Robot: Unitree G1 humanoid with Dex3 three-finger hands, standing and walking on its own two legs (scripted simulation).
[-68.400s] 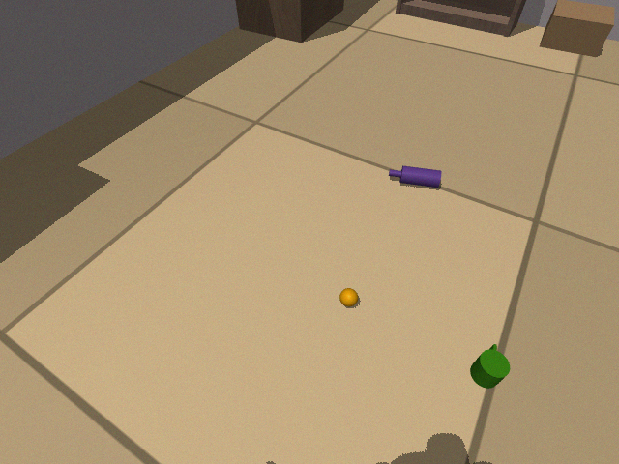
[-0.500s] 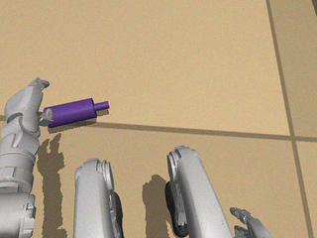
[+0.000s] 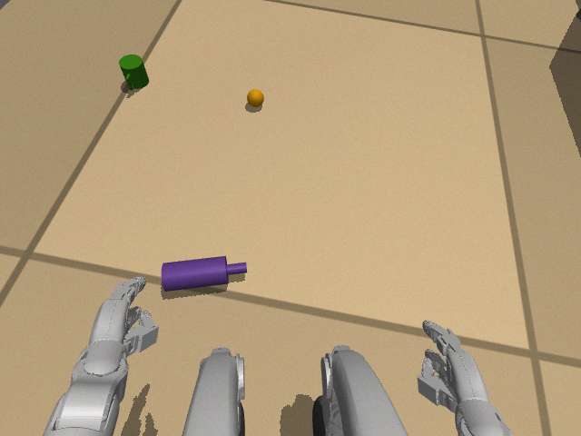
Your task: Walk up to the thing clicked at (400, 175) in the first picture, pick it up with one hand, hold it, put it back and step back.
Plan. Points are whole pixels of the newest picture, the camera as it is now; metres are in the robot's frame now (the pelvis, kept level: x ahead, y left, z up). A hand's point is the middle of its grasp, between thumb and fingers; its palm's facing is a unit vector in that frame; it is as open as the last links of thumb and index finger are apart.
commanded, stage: home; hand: left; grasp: from above
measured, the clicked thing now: (206, 272) +0.54 +0.20 -0.56
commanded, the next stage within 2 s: none
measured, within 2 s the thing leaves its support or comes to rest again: neither
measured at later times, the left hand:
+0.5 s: hand (101, 367) +0.21 +0.19 +0.07, palm faces +0.09 -0.97 -0.21, open 7.4 cm
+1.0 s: hand (109, 369) +0.21 +0.19 +0.06, palm faces +0.09 -0.98 -0.20, open 7.4 cm
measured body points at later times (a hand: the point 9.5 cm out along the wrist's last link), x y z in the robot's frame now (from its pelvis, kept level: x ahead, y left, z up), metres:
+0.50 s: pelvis +0.06 +0.01 +0.11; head +0.07 +0.01 +0.56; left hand +0.21 +0.25 +0.08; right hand +0.22 -0.23 +0.04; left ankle +0.06 +0.12 -0.57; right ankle +0.06 -0.13 -0.57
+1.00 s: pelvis +0.06 +0.00 +0.11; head +0.08 +0.01 +0.56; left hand +0.21 +0.24 +0.08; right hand +0.23 -0.23 +0.05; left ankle +0.06 +0.12 -0.57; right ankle +0.06 -0.13 -0.57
